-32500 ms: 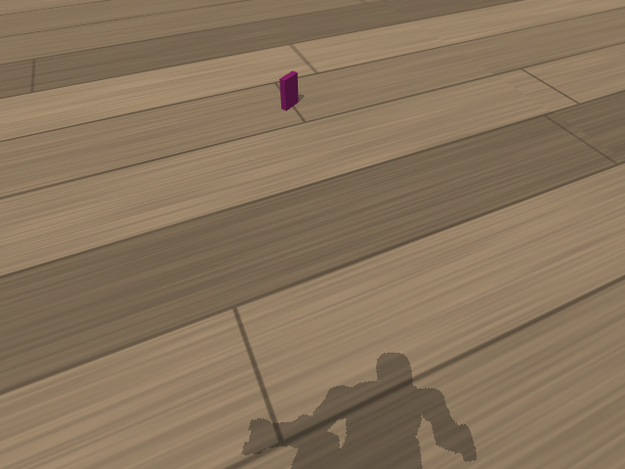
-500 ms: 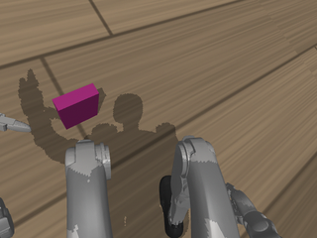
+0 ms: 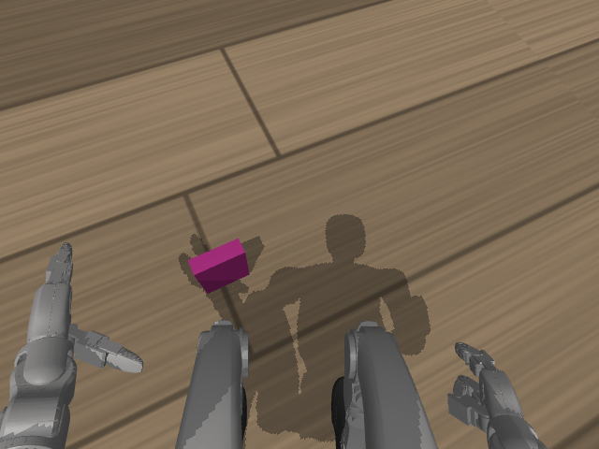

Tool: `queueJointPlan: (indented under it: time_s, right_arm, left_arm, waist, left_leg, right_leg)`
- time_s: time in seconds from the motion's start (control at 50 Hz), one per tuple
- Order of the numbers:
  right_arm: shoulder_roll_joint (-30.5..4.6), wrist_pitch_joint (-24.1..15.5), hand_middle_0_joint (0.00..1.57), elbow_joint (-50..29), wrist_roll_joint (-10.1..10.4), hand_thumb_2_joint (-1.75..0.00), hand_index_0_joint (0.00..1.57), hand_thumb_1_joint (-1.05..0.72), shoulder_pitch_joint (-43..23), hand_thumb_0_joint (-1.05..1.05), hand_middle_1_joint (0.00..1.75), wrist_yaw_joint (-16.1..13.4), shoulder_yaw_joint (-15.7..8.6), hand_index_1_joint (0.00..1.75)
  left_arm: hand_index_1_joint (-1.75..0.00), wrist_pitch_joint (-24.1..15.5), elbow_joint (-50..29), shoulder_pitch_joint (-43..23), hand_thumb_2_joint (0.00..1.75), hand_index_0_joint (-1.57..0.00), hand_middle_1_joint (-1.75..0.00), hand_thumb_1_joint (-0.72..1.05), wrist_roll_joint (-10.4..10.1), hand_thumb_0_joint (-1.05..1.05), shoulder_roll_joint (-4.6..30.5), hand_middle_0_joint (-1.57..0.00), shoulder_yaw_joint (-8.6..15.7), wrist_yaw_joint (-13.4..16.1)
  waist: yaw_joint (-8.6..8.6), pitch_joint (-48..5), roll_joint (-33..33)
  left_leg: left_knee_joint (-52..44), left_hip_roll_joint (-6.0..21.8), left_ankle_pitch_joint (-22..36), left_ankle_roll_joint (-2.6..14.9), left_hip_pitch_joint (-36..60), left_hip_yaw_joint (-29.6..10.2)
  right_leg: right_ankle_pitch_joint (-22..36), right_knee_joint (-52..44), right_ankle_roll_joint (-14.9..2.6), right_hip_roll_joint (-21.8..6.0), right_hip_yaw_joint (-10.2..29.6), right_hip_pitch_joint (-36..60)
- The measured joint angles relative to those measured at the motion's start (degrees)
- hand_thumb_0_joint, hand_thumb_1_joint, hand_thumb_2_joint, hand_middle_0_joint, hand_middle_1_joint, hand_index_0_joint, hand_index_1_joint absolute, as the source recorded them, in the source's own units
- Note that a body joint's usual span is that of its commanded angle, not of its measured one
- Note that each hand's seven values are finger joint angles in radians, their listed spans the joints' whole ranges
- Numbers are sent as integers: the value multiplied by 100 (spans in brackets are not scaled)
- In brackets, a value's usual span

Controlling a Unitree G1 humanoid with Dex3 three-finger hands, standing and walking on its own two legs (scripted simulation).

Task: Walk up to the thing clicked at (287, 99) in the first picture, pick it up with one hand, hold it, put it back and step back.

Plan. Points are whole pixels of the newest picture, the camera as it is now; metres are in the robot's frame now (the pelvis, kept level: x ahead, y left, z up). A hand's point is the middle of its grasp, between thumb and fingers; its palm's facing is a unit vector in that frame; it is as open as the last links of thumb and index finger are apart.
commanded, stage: home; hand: left
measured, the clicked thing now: (221, 268) +0.45 +0.18 -0.44
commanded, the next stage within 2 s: none
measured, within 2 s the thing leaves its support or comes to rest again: neither
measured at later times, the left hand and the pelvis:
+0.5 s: hand (87, 342) +0.24 +0.20 +0.11, palm faces +0.15 -0.93 -0.32, open 17.5 cm; pelvis +0.06 +0.00 +0.16, yaw +3 degrees
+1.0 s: hand (78, 362) +0.22 +0.19 +0.13, palm faces +0.16 -0.94 -0.30, open 17.6 cm; pelvis +0.06 +0.00 +0.18, yaw +3 degrees
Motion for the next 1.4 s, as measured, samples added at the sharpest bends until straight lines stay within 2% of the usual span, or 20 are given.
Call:
queueJointPlan:
  time_s: [0.16,0.38,0.56,0.66,0.82,1.4]
  right_arm:
    - [-45,-356,20,-42,-10,-90,20,-91,185,1,30,-226,-24,30]
    - [122,-646,20,-36,-18,-90,20,-90,843,1,30,-540,87,30]
    - [179,-894,20,-150,-81,-90,20,-90,1096,1,30,-720,132,30]
    - [215,-1013,20,-206,-137,-90,20,-90,1031,1,30,-688,169,30]
    - [226,-1178,20,-194,-226,-90,21,-90,899,1,30,-635,194,30]
    - [187,-1287,20,56,-262,-90,20,-90,989,2,30,-650,133,30]
  left_arm:
    - [-5,547,-277,616,3,-5,-4,-57,-128,-1,-414,-5,-466,235]
    - [-5,1302,-1291,1773,5,-6,-5,-54,-260,-1,-904,-6,-1049,511]
    - [-5,1589,-2330,2717,4,-5,-5,-56,-292,-1,-1068,-5,-1399,560]
    - [-5,1576,-2509,2881,3,-5,-4,-58,-275,-1,-1108,-5,-1426,492]
    - [-5,1537,-2302,2817,3,-5,-4,-57,-216,-1,-1130,-5,-1383,413]
    - [-5,1425,-2091,2690,4,-5,-5,-56,-202,-1,-1196,-5,-1343,348]
  waist:
    - [-11,-11,90]
    - [-22,61,137]
    - [30,26,303]
    - [103,136,283]
    - [162,359,188]
    - [120,416,197]
  left_leg:
    - [-1393,25,201,-64,1688,52]
    - [-3211,26,619,-64,3919,118]
    - [-4055,11,800,2,5110,219]
    - [-4236,-6,865,14,5380,243]
    - [-4333,-20,946,-2,5476,213]
    - [-4543,10,1092,-36,5699,221]
  right_leg:
    - [145,-1326,-75,-4,-56,1670]
    - [547,-3163,-71,-7,-112,3937]
    - [776,-4069,-7,-18,-65,5141]
    - [840,-4244,9,-34,-50,5406]
    - [904,-4336,-4,-44,-83,5516]
    - [1032,-4503,-44,-9,-77,5709]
